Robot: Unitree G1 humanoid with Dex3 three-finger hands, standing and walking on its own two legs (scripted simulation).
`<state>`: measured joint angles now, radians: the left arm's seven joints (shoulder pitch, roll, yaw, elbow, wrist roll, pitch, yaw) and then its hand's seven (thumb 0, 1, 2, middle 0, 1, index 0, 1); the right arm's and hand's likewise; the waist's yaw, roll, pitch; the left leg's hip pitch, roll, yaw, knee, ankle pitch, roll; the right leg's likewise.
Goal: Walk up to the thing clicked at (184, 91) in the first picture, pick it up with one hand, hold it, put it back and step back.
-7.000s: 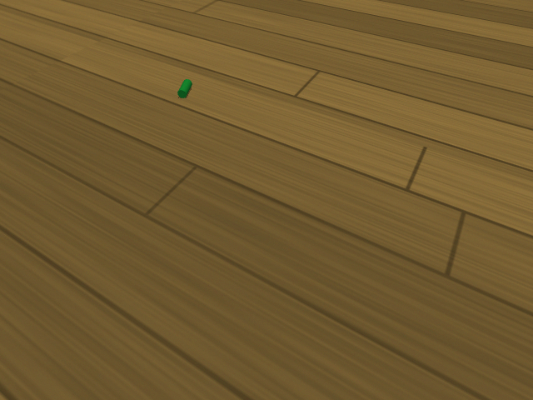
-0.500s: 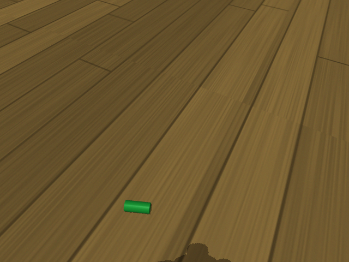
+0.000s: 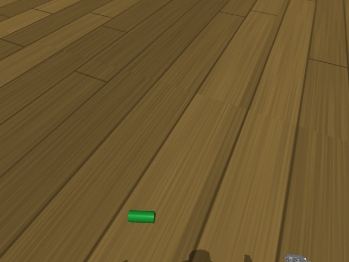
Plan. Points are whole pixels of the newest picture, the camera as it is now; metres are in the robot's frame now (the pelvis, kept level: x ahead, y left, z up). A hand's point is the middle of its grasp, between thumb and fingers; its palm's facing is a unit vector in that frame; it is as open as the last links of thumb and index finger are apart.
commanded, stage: walk up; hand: left
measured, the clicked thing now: (141, 216) +0.47 +0.19 -0.75
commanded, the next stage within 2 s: stand in 1.06 s
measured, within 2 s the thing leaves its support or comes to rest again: neither
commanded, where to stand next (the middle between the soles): +0.05 -0.02 m, yaw -4 degrees
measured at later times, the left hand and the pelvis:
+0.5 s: hand out of the picture +0.10 +0.26 -0.17, palm faces -0.05 -0.95 -0.30, open 7.3 cm; pelvis +0.01 +0.01 +0.00, yaw -1 degrees
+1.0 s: hand out of the picture +0.11 +0.25 -0.16, palm faces -0.06 -0.95 -0.32, open 7.3 cm; pelvis +0.02 +0.00 +0.00, yaw -2 degrees
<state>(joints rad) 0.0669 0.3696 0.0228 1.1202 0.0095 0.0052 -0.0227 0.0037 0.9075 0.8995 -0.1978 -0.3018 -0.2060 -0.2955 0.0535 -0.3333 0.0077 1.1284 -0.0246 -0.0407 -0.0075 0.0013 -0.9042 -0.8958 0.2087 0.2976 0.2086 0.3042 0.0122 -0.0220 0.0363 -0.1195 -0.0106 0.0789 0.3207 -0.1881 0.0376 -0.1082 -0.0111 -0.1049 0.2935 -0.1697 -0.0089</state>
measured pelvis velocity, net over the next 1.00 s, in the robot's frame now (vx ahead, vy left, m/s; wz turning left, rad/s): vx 0.02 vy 0.00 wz -0.03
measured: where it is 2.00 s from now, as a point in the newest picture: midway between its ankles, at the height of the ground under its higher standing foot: outside the picture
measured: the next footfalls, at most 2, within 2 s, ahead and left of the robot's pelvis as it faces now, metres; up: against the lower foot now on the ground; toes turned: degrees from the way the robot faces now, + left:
none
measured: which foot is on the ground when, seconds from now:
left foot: down 0.00-1.00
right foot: down 0.00-1.00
